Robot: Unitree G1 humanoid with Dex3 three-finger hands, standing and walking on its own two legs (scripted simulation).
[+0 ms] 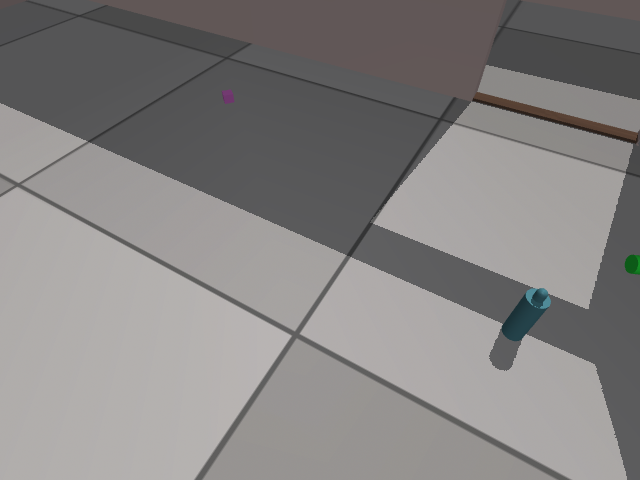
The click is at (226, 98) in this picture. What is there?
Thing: small box
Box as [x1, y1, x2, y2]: [222, 89, 233, 103]
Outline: 230,89 222,91 225,103 233,101 233,96
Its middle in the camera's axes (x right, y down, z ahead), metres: -0.57 -0.86 +2.39
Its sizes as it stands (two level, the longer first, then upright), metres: 0.061 0.058 0.054
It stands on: the floor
